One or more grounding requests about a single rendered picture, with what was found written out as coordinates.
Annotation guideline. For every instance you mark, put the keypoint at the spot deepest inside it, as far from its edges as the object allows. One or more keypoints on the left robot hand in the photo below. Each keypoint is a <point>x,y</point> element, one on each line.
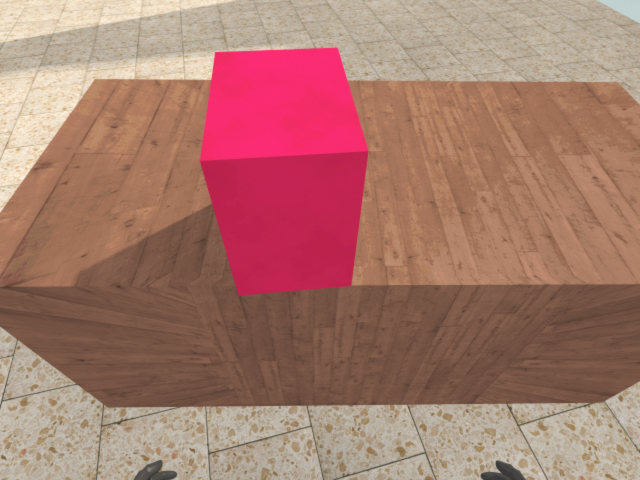
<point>150,472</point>

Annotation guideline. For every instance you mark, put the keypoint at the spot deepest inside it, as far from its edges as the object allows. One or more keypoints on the right robot hand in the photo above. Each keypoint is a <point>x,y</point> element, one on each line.
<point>508,472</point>

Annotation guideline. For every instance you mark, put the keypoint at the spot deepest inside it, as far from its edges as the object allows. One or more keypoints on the carton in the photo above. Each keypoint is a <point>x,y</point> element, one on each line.
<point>284,158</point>

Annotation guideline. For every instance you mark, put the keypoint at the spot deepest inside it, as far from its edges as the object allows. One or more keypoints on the pedestal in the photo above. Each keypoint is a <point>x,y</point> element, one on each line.
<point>497,257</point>

